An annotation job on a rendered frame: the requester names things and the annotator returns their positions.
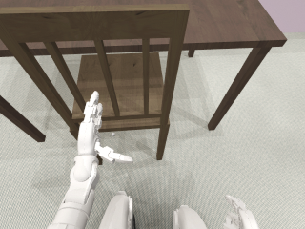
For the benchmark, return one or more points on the left robot hand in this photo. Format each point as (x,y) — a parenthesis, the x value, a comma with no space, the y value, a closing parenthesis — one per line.
(88,134)

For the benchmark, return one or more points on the table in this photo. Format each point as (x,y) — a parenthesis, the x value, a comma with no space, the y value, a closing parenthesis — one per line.
(212,25)

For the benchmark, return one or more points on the robot left forearm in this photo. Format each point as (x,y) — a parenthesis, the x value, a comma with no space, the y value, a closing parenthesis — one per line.
(76,206)

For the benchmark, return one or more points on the robot left shin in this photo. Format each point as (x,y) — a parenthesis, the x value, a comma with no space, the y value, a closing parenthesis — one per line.
(129,224)

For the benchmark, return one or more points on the right robot hand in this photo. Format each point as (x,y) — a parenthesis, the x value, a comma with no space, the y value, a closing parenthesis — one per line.
(245,218)

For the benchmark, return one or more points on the chair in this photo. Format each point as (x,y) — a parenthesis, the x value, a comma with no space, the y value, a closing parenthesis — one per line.
(130,85)

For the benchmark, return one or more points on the robot right thigh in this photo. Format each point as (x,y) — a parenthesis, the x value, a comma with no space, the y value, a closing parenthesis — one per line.
(187,218)

